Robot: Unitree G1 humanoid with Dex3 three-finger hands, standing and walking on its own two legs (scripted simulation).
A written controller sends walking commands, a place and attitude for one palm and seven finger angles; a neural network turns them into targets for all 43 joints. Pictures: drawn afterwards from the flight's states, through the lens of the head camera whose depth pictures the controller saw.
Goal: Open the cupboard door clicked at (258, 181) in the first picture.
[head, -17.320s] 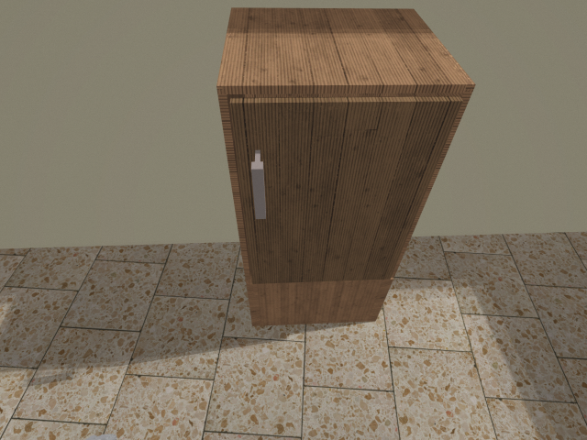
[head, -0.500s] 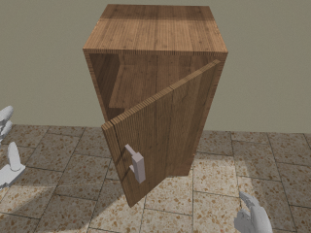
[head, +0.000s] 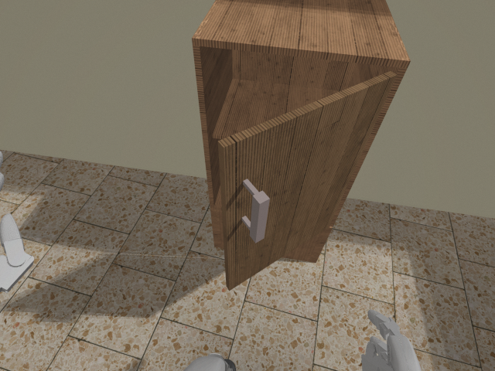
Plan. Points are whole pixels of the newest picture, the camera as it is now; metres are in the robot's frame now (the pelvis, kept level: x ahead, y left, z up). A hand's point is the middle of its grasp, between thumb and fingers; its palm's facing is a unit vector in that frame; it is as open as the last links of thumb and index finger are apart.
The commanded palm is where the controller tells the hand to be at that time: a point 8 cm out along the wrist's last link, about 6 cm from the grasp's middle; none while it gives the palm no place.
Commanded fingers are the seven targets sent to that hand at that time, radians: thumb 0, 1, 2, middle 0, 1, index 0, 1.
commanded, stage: step back with the hand held close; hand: left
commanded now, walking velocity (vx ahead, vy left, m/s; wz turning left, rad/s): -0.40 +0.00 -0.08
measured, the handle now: (252, 211) +0.41 +0.03 -0.01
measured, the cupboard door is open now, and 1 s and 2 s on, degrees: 43 43 43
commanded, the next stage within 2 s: stop stepping back and stand still in 0.20 s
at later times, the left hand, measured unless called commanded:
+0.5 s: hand out of the picture +0.10 +0.26 +0.18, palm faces +0.34 -0.84 -0.41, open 7.4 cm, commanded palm +0.05 +0.31 +0.19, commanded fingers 0.00 0.90 0.90 -0.20 -0.30 -0.20 -0.30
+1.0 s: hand out of the picture +0.04 +0.29 +0.18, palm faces +0.37 -0.84 -0.39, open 7.4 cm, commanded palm -0.03 +0.33 +0.19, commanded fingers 0.00 0.90 0.90 -0.20 -0.30 -0.20 -0.30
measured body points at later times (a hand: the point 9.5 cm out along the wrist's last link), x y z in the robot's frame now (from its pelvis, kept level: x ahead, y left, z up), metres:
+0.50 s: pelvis -0.11 +0.02 -0.01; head -0.12 +0.05 +0.44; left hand +0.07 +0.31 +0.20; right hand +0.03 -0.21 -0.08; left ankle +0.03 +0.08 -0.73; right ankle -0.24 -0.09 -0.73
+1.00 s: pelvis -0.20 +0.05 +0.00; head -0.21 +0.07 +0.45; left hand +0.02 +0.33 +0.20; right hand -0.10 -0.22 -0.08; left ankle -0.16 +0.19 -0.73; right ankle -0.20 -0.04 -0.71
